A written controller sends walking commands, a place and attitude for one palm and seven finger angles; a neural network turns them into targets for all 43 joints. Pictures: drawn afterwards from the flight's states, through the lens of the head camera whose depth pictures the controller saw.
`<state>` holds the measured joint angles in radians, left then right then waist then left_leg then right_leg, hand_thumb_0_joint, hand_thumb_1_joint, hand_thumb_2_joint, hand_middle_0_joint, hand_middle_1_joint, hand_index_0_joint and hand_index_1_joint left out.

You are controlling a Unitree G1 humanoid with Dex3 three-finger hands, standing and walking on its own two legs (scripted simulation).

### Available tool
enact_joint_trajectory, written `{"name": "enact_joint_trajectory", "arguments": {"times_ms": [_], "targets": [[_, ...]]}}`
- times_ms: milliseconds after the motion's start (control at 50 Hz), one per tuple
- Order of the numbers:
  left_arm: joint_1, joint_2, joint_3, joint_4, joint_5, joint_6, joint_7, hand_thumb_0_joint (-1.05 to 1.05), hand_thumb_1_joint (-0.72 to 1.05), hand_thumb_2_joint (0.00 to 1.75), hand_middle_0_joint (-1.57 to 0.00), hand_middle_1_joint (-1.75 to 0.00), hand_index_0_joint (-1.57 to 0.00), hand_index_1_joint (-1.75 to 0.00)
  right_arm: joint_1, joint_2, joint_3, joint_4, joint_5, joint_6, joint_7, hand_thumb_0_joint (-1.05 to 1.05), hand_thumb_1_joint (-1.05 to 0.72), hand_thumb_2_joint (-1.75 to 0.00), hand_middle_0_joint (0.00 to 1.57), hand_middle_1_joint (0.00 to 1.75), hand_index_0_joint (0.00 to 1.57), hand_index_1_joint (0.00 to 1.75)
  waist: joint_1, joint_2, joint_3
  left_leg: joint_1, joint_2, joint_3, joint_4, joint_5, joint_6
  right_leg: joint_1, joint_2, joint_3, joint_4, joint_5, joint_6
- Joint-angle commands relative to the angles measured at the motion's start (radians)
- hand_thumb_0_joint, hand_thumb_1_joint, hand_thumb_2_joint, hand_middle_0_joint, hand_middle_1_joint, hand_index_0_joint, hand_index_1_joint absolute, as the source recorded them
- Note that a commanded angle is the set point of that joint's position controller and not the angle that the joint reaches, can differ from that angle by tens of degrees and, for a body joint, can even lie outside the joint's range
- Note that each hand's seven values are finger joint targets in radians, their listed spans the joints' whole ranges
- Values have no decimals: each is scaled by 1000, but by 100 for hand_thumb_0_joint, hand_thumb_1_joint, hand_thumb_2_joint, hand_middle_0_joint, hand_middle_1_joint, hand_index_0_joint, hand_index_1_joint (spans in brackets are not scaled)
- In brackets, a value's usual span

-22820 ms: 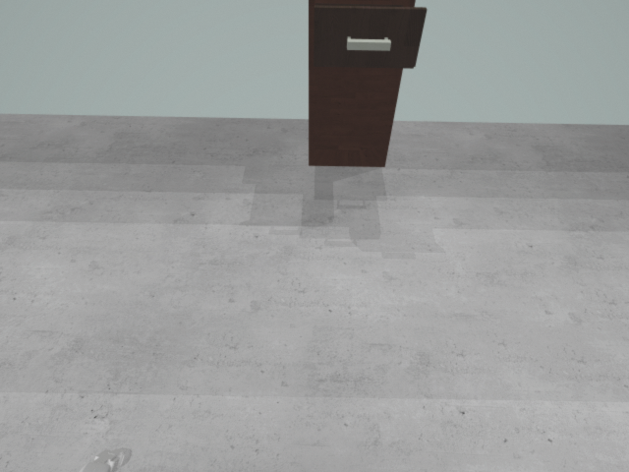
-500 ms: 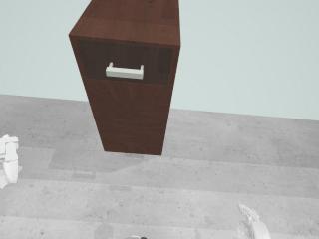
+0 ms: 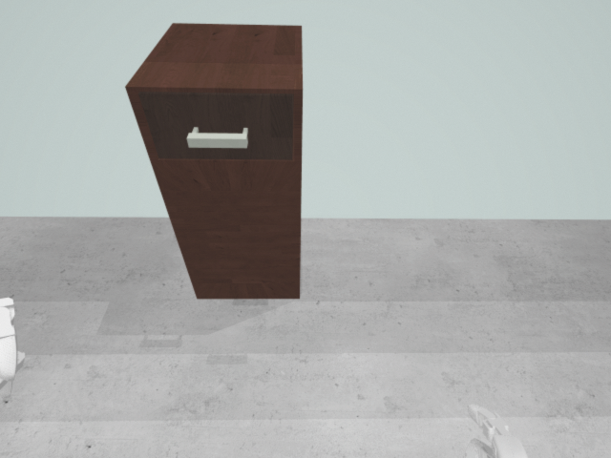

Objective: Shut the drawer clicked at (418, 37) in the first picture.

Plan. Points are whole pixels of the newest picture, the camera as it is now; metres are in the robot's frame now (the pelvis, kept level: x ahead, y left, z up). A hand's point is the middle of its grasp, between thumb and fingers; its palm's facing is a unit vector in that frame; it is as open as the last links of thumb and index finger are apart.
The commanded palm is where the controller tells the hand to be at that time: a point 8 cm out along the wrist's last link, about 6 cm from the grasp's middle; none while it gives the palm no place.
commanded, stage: stop stepping back and stand still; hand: left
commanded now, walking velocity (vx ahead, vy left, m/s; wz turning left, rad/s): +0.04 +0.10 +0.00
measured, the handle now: (219, 135) +0.81 +0.26 -0.01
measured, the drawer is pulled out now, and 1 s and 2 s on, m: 0.00 0.00 0.00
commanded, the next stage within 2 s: let the arm hang, fingers relaxed in 0.76 s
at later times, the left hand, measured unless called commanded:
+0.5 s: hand out of the picture +0.07 +0.30 +0.15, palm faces +0.47 -0.83 -0.32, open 3.2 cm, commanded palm +0.00 +0.33 +0.19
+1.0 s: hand out of the picture +0.06 +0.31 -0.06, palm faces +0.26 -0.89 -0.37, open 3.1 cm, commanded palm none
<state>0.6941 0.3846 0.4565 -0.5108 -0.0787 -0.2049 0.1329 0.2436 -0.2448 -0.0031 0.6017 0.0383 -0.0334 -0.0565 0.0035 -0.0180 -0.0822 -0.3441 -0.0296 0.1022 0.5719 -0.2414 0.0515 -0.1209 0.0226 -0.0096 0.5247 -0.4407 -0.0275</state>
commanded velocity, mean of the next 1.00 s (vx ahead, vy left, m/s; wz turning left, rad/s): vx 0.13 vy -0.05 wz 0.00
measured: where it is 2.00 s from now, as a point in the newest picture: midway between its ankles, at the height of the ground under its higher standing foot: outside the picture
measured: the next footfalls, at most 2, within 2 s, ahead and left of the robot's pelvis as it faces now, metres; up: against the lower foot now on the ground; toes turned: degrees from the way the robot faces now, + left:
left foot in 0.48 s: -0.04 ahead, +0.17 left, +0.00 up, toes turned +7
right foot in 0.76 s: -0.02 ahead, -0.07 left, +0.00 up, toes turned +6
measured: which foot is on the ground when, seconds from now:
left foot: down 0.00-0.24, up 0.26-0.46, down 0.48-1.00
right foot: down 0.00-0.48, up 0.50-0.74, down 0.76-1.00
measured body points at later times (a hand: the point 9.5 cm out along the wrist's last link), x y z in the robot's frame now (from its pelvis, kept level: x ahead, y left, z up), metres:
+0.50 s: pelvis -0.11 +0.04 -0.01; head -0.12 +0.07 +0.44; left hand +0.04 +0.34 +0.17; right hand +0.05 -0.19 -0.08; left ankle -0.09 +0.17 -0.73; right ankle -0.10 -0.10 -0.72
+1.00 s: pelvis -0.12 +0.05 -0.02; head -0.11 +0.05 +0.43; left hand +0.04 +0.36 -0.03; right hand +0.03 -0.20 -0.13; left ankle -0.08 +0.17 -0.73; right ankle -0.07 -0.08 -0.71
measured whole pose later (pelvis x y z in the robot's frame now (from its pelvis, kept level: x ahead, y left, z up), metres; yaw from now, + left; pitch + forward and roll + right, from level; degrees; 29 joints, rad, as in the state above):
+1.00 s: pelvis -0.12 +0.05 -0.02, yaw +7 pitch +0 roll -1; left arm 0.31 0.27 0.18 0.23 0.03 0.03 0.04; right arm 0.20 -0.27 -0.03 0.76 -0.05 -0.02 0.01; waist -0.05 0.02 0.00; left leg -0.46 0.01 0.03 0.78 -0.32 0.03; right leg -0.49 -0.05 -0.02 0.93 -0.51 0.02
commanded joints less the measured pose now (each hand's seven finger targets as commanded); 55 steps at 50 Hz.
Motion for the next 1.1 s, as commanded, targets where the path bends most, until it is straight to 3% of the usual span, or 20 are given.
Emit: {"name": "enact_joint_trajectory", "arguments": {"times_ms": [0, 80, 140, 180, 220, 400, 440, 460, 540, 660, 700, 740, 760, 820, 860, 900, 920, 960, 1020, 1080], "targets": [[-222, 127, -70, -179, 35, -33, 29, 0, 90, 90, -140, -160, -140, -160, -113, -125, -42, -174, 15, -76, -19, 0, -90, -90, 20, 30, 20, 30, -19, -96, -21, 277, 132, -127, -94, 418, 93, -175, -134, 85, 151, 926, 174], [-193, 199, -1, -397, 56, -41, 32, 0, 90, 90, -140, -160, -140, -160, -146, -105, -37, -187, -13, -105, -3, 0, -90, -90, 20, 30, 20, 30, 5, 160, 2, 7, 241, -360, -284, 19, 116, -76, -40, 40, 190, -64, 61], [-39, 211, 84, -340, 63, -48, 35, 0, 90, 90, -140, -160, -140, -160, -153, -85, -38, -196, -24, -102, -1, 0, -90, -90, 20, 30, 20, 30, 15, 268, 112, -333, 169, -282, -397, -507, 31, 132, -4, -40, 44, -20, -1], [0, 203, 103, -291, 46, -59, 29, 0, 90, 90, -140, -160, -140, -160, -144, -69, -50, -198, -30, -75, 0, 0, -90, -90, 20, 30, 20, 30, 10, 151, 80, -319, 86, -188, -191, -481, -24, 94, -41, 34, -65, -122, -55], [-57, 177, 75, -243, 30, -63, 28, 0, 90, 90, -140, -160, -140, -160, -137, -69, -75, -180, -20, -52, -1, 0, -90, -90, 20, 30, 20, 30, -1, -260, 135, -265, -12, -88, 525, -238, -62, -255, -371, 563, -432, -540, -221], [-280, 103, -86, -237, 59, -56, 39, 0, 90, 90, -140, -160, -140, -160, -104, -69, -35, -121, -46, -132, -51, 0, -90, -90, 20, 30, 20, 30, -29, -27, 75, 175, 56, 21, -62, -123, -13, -298, -193, 43, -135, -189, -97], [-326, 128, -65, -417, 61, -80, 52, 0, 90, 90, -140, -160, -140, -160, -86, -114, -39, -146, -48, -159, -50, 0, -90, -90, 20, 30, 20, 30, -38, 413, 27, 374, 309, -447, -305, -250, 81, -503, -41, -66, 341, -103, 2], [-301, 165, -45, -439, 78, -93, 55, 0, 90, 90, -140, -160, -140, -160, -74, -81, -24, -150, -52, -166, -44, 0, -90, -90, 20, 30, 20, 30, -45, 394, 60, 362, 432, -644, -368, -178, 154, -601, -26, -36, 531, -142, 13], [-93, 222, 76, -462, 53, -85, 37, 0, 90, 90, -140, -160, -140, -160, -83, -53, -33, -113, -44, -176, 14, 0, -90, -90, 20, 30, 20, 30, -17, 214, 57, 179, 375, -424, -296, 152, 151, -496, -99, 20, 539, 31, 29], [27, 149, 78, -232, 43, -65, 36, 0, 90, 90, -140, -160, -140, -160, -107, -60, -38, -148, -44, -111, 10, 0, -90, -90, 20, 30, 20, 30, 1, 235, 77, -248, 266, -134, -265, -412, 38, 44, -11, -139, 142, 71, 15], [-23, 170, 83, -184, 51, -48, 43, 0, 90, 90, -140, -160, -140, -160, -120, -57, -46, -151, -37, -84, -2, 0, -90, -90, 20, 30, 20, 30, 8, -10, 91, -334, 150, -54, 56, -426, -6, 81, -73, 33, -77, -110, -39], [-106, 197, 76, -182, 31, -31, 40, 0, 90, 90, -140, -160, -140, -160, -127, -62, -57, -142, -30, -86, -8, 0, -90, -90, 20, 30, 20, 30, -8, -335, 141, -328, 51, -77, 531, -275, -36, -109, -385, 502, -375, -98, -159], [-133, 215, 100, -190, 32, -50, 41, 0, 90, 90, -140, -160, -140, -160, -118, -65, -49, -119, -50, -96, -4, 0, -90, -90, 20, 30, 20, 30, -28, -213, 132, -311, 77, -84, 534, -210, -48, -73, -375, 409, -317, 256, -171], [-132, 146, 30, -227, 49, -47, 37, 0, 90, 90, -140, -160, -140, -160, -110, -54, -48, -96, -37, -102, -6, 0, -90, -90, 20, 30, 20, 30, -25, -227, 17, -1, 93, -60, 276, -169, -34, -226, -274, 178, -249, -40, -119], [-288, -81, -318, 584, 135, 202, -105, 0, 90, 90, -136, -156, -136, -156, 55, -64, -69, 129, -47, -45, 97, 0, -90, -90, 20, 30, 20, 30, -106, -55, 40, 69, 97, -99, 65, 42, -55, -353, -211, -24, 116, 186, -43], [-257, -154, -347, 601, 113, 226, -120, 0, 90, 90, -128, -147, -128, -147, 27, -146, -64, 81, -74, -22, 81, 0, -90, -90, 20, 30, 20, 30, -73, 307, 69, 36, 316, -487, -196, 39, 66, -531, -41, -75, 408, -183, 60], [-312, -116, -348, 619, 112, 222, -121, 0, 90, 90, -124, -143, -124, -143, 24, -178, -71, 49, -90, -17, 70, 0, -90, -90, 20, 30, 20, 30, -79, 243, 77, 2, 411, -634, -241, 73, 171, -541, -51, 24, 562, -180, 49], [-388, -96, -358, 722, 114, 205, -126, 0, 90, 90, -116, -134, -116, -134, -37, -166, -60, 28, -110, -20, 54, 0, -90, -90, 20, 30, 20, 30, -33, -6, 3, -40, 358, -530, -165, 304, 173, -379, -70, 55, 463, -123, 42], [-307, -57, -364, 975, 103, 208, -130, 0, 90, 90, -104, -121, -104, -121, -109, -152, -45, 72, -85, -1, 43, 0, -90, -90, 20, 30, 20, 30, 48, 136, -17, -122, 193, -256, -49, 260, 53, -70, -48, 21, 111, 144, 47], [-370, 58, -384, 1121, 106, 195, -126, 0, 90, 90, -92, -108, -92, -108, -30, -42, -33, 113, -57, 39, 54, 0, -90, -90, 20, 30, 20, 30, -10, -55, 56, -72, 20, -92, 185, -248, -50, -235, -320, 400, -262, 71, -91]]}}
